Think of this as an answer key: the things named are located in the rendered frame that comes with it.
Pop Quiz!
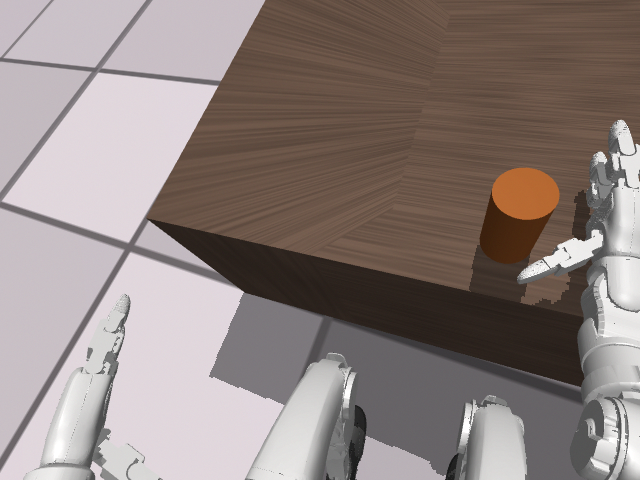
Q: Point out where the left robot foot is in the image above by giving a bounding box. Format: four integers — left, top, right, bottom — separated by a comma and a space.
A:
326, 405, 366, 480

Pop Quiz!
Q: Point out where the left robot hand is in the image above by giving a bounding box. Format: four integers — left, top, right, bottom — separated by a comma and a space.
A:
39, 294, 163, 480

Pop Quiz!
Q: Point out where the right robot arm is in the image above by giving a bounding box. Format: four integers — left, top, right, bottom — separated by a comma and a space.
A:
570, 255, 640, 480

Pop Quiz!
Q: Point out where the right robot hand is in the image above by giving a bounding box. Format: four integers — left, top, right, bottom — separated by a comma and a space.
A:
517, 120, 640, 284

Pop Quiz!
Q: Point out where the can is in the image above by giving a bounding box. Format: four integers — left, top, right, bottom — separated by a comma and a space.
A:
480, 168, 560, 264

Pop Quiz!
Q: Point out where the left robot arm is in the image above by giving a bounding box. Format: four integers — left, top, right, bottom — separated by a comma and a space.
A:
23, 463, 95, 480

